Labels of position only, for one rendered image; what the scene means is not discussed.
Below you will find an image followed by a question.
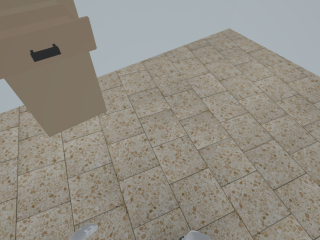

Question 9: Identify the drawer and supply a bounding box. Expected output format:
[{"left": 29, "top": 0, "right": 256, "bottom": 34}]
[{"left": 0, "top": 3, "right": 97, "bottom": 80}]

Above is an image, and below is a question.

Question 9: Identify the handle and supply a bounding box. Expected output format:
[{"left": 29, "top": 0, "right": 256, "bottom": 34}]
[{"left": 30, "top": 44, "right": 61, "bottom": 62}]

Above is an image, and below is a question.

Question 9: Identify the left robot hand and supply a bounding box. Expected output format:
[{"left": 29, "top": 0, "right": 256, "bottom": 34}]
[{"left": 70, "top": 223, "right": 98, "bottom": 240}]

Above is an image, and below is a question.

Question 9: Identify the cabinet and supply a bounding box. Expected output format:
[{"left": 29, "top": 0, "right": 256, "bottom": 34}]
[{"left": 0, "top": 0, "right": 107, "bottom": 137}]

